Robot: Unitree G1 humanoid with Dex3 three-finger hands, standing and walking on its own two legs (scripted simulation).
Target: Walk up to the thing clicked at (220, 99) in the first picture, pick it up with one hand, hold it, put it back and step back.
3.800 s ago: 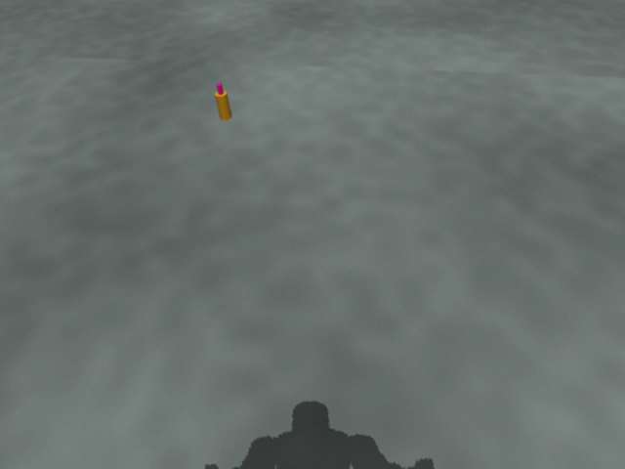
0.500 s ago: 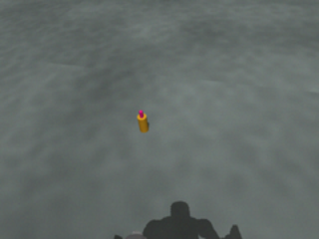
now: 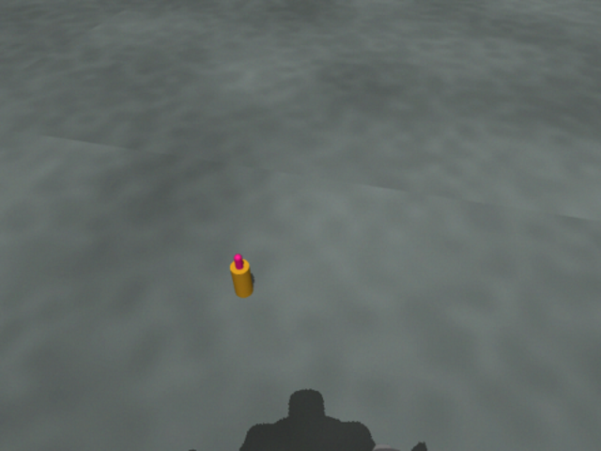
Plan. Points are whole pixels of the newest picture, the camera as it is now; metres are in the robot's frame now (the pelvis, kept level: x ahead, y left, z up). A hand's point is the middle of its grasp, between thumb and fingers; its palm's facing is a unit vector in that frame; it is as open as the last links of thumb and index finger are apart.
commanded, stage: walk up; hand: left
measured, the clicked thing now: (241, 273) +0.89 +0.22 -0.66
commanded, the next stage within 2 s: none
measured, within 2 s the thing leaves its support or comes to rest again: neither
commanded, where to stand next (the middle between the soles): +0.56 -0.01 m, yaw +1 degrees
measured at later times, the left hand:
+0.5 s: hand out of the picture +0.18 +0.22 -0.13, palm faces +0.06 -0.92 -0.40, open 7.4 cm
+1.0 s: hand (147, 355) +0.34 +0.28 -0.14, palm faces -0.01 -0.93 -0.36, open 7.4 cm
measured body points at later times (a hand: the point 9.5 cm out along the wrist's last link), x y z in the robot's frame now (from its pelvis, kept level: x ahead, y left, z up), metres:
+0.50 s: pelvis +0.17 -0.06 +0.00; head +0.18 -0.07 +0.45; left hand +0.18 +0.27 -0.10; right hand +0.27 -0.37 -0.12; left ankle +0.29 +0.09 -0.70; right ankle +0.15 -0.16 -0.74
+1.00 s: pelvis +0.31 -0.01 +0.00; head +0.32 +0.00 +0.45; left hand +0.34 +0.32 -0.12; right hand +0.38 -0.32 -0.10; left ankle +0.31 +0.09 -0.74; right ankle +0.42 -0.16 -0.70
